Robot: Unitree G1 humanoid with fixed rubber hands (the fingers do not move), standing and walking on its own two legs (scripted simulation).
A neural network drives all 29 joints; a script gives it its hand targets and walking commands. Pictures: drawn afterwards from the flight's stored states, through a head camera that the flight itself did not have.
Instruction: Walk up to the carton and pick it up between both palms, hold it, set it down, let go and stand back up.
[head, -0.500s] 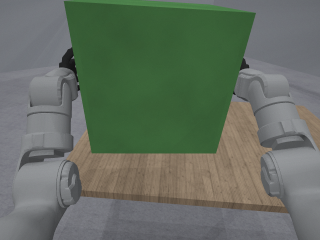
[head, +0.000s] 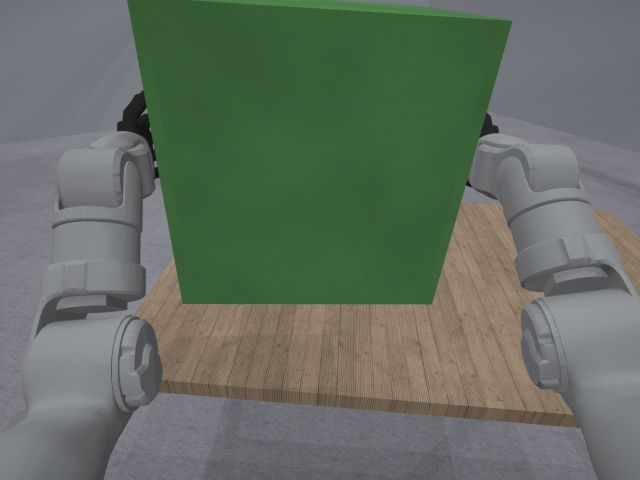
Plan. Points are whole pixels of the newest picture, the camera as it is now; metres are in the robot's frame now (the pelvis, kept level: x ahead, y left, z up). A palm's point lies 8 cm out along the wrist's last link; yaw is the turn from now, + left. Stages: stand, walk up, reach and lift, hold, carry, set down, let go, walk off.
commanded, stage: hold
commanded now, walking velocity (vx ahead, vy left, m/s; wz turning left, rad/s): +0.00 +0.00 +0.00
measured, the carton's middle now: (311, 141) +0.43 -0.01 +0.32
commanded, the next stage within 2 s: none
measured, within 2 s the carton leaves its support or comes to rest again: neither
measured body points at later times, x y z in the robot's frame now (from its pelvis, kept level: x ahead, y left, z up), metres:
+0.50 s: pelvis +0.00 +0.00 +0.00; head -0.09 +0.01 +0.44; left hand +0.38 +0.19 +0.32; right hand +0.38 -0.20 +0.32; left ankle +0.01 +0.14 -0.75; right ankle +0.03 -0.12 -0.75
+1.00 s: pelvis +0.00 +0.00 +0.00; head -0.09 +0.01 +0.44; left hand +0.39 +0.19 +0.33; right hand +0.38 -0.20 +0.33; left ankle +0.01 +0.14 -0.75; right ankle +0.03 -0.12 -0.75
